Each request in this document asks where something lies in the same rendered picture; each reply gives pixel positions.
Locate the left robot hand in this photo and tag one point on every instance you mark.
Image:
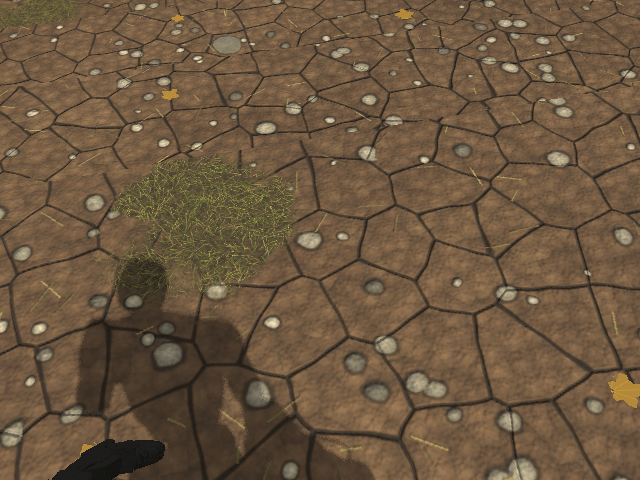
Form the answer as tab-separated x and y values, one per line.
108	459

